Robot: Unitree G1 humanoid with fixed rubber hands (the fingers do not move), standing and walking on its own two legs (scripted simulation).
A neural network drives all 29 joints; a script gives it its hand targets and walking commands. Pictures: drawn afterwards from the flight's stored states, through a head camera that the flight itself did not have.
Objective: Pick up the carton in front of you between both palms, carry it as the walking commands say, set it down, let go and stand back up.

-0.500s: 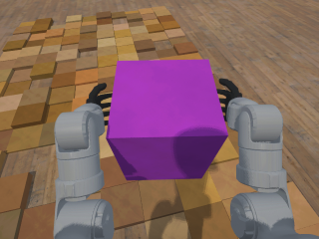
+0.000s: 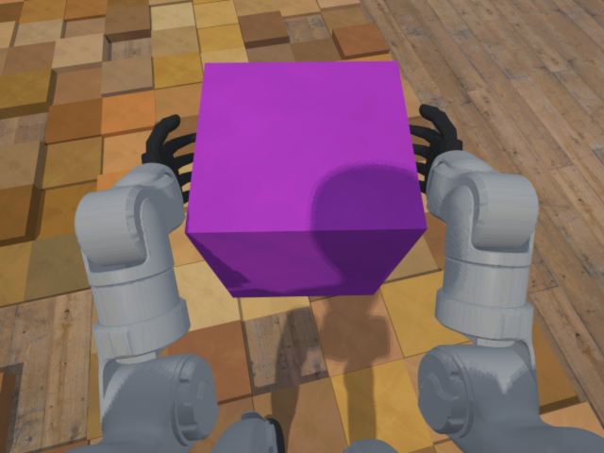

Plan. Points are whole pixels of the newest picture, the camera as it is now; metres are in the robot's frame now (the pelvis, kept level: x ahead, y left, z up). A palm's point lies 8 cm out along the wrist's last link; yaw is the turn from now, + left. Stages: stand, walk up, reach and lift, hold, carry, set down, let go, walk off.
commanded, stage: carry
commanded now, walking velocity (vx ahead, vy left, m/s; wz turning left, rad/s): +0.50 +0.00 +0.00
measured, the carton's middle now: (302, 197) +0.43 +0.00 +0.06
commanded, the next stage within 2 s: none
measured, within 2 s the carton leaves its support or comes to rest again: neither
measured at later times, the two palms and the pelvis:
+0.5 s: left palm out of the picture +0.73 +0.12 +0.18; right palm out of the picture +0.75 -0.18 +0.18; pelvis +0.34 -0.05 +0.04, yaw +1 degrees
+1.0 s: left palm out of the picture +1.04 +0.15 +0.10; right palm out of the picture +1.02 -0.15 +0.10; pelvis +0.66 +0.02 +0.00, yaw +0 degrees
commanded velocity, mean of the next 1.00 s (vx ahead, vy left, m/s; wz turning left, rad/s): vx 0.50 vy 0.00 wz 0.00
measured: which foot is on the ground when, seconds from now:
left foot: down 0.00-0.26, up 0.28-0.74, down 0.76-1.00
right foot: up 0.00-0.24, down 0.26-0.80, up 0.82-1.00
